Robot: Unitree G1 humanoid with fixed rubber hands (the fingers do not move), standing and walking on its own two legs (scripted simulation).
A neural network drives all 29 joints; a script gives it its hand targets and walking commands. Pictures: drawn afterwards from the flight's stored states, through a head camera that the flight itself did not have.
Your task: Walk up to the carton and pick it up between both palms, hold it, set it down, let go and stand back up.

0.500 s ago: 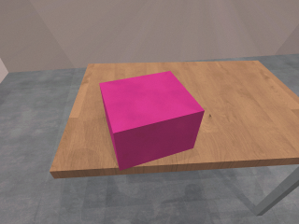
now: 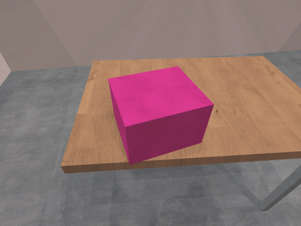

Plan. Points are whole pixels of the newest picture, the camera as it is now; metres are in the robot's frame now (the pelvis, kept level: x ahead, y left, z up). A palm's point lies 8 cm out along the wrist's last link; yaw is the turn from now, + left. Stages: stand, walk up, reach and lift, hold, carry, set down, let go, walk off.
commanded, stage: stand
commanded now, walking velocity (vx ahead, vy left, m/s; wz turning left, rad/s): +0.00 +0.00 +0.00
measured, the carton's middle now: (155, 111) +0.49 -0.01 +0.04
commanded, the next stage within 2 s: none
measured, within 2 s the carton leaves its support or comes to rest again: neither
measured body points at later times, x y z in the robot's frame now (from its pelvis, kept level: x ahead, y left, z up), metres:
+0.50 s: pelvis +0.02 -0.01 +0.00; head +0.02 +0.00 +0.45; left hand +0.02 +0.24 -0.15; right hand +0.04 -0.26 -0.14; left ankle +0.05 +0.07 -0.74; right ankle +0.03 -0.15 -0.73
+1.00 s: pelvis +0.05 -0.01 +0.01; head +0.05 -0.01 +0.46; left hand +0.07 +0.23 -0.15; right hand +0.07 -0.25 -0.14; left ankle +0.05 +0.07 -0.73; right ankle +0.03 -0.15 -0.73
